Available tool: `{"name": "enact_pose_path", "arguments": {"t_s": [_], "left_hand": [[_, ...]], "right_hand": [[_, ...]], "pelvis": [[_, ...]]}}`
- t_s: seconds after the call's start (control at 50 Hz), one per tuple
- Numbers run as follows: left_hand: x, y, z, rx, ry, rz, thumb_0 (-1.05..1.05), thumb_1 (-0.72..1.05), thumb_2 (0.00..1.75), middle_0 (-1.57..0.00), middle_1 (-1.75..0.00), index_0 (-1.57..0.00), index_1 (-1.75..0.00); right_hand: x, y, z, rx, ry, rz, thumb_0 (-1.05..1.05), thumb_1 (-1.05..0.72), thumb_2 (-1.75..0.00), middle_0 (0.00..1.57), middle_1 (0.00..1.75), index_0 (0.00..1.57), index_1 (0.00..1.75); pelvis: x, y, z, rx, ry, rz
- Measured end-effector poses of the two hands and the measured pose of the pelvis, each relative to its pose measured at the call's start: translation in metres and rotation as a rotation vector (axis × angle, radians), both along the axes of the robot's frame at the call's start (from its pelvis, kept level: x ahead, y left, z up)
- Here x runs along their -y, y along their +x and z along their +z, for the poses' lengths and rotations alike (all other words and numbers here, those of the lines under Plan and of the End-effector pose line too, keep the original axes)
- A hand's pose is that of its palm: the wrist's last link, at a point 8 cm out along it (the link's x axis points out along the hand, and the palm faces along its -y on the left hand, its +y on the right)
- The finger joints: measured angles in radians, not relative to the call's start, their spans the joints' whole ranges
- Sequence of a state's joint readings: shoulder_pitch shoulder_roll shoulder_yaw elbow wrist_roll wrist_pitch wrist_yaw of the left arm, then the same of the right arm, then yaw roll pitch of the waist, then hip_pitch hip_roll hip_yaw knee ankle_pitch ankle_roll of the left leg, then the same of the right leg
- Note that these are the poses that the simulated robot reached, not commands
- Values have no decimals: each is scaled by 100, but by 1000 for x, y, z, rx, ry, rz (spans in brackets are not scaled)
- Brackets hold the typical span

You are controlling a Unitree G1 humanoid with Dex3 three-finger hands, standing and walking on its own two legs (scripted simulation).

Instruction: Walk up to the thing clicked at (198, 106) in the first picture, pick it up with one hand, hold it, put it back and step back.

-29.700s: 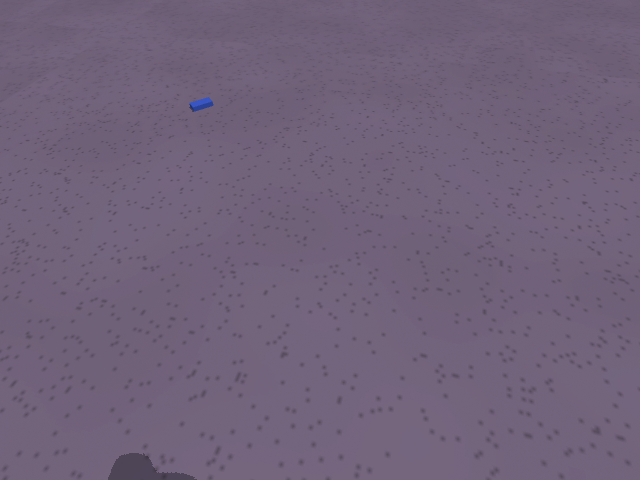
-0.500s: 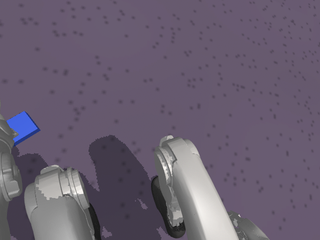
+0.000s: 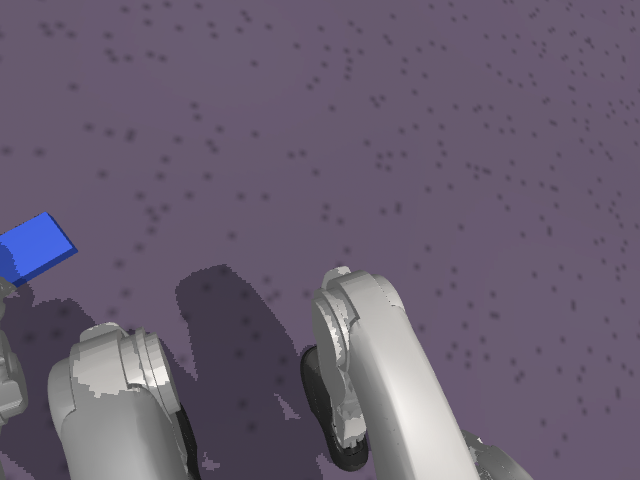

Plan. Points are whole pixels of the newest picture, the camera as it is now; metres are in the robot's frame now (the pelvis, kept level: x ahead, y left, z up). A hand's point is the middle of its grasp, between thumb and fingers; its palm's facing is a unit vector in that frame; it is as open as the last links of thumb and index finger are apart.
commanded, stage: rest palm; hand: left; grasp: from above
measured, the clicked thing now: (18, 256) +0.45 +0.33 -0.30
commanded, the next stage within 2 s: close in 1.36 s
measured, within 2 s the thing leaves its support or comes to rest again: neither
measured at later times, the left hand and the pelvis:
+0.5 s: hand (14, 257) +0.43 +0.31 -0.23, palm faces -0.39 -0.26 -0.88, open 14.4 cm; pelvis +0.00 +0.00 +0.00, yaw -2 degrees
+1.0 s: hand (11, 262) +0.43 +0.33 -0.26, palm faces -0.39 -0.27 -0.88, open 14.3 cm; pelvis +0.00 +0.01 -0.01, yaw -4 degrees
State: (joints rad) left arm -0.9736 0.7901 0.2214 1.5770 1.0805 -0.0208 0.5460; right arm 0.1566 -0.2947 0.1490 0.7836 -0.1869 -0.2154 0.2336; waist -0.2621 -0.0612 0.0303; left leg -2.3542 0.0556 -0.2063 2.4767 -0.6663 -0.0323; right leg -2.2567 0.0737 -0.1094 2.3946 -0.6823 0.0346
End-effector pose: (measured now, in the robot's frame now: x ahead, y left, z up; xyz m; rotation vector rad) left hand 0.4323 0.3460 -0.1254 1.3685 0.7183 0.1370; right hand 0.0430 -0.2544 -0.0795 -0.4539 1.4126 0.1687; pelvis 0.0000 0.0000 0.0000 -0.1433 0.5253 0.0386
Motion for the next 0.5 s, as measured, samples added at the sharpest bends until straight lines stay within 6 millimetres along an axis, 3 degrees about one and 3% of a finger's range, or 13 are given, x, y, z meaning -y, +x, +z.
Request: {"name": "enact_pose_path", "arguments": {"t_s": [0.1, 0.24, 0.5], "left_hand": [[-8, 4, 11, -29, 15, 14, 0, -58, 101, -10, -98, -8, -101], [9, 9, 4, -84, -26, -39, 0, -59, 102, -9, -98, -7, -101], [28, 3, -46, -77, -43, -34, 1, -58, 101, -9, -97, -7, -100]], "right_hand": [[-2, 17, -2, 39, 8, 4, 0, -90, -89, 20, 30, 20, 30], [-6, 26, 1, 69, 23, 27, 0, -89, -89, 20, 30, 20, 30], [-1, -8, 14, -30, -17, 80, 0, -89, -90, 20, 30, 20, 30]], "pelvis": [[-3, 2, 2, -15, -6, 5], [-4, 3, 5, -10, -12, 6], [-2, -2, -2, 30, -22, -15]]}}
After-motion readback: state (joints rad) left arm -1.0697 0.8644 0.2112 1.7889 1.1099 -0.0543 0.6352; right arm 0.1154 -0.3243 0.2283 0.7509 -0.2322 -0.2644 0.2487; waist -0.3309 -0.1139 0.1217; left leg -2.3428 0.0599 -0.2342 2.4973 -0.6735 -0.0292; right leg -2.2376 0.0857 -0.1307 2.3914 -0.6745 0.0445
